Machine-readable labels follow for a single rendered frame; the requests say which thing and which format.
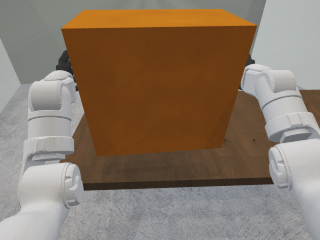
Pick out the robot right forearm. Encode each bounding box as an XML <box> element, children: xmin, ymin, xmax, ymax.
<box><xmin>240</xmin><ymin>64</ymin><xmax>320</xmax><ymax>144</ymax></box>

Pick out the right robot upper arm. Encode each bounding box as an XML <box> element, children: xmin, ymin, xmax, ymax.
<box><xmin>268</xmin><ymin>138</ymin><xmax>320</xmax><ymax>240</ymax></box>

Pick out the table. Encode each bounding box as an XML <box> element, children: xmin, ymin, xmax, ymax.
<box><xmin>59</xmin><ymin>89</ymin><xmax>320</xmax><ymax>191</ymax></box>

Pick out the robot left forearm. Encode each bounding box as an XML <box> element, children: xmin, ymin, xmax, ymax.
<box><xmin>17</xmin><ymin>70</ymin><xmax>77</xmax><ymax>209</ymax></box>

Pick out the carton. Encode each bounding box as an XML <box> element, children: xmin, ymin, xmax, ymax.
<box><xmin>61</xmin><ymin>9</ymin><xmax>257</xmax><ymax>157</ymax></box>

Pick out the robot left hand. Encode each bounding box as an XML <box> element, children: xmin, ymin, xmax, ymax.
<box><xmin>56</xmin><ymin>50</ymin><xmax>78</xmax><ymax>91</ymax></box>

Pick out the left robot upper arm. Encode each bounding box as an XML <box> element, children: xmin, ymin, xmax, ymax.
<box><xmin>0</xmin><ymin>162</ymin><xmax>84</xmax><ymax>240</ymax></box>

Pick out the robot right hand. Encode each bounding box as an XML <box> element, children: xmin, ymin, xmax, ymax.
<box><xmin>239</xmin><ymin>54</ymin><xmax>255</xmax><ymax>90</ymax></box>

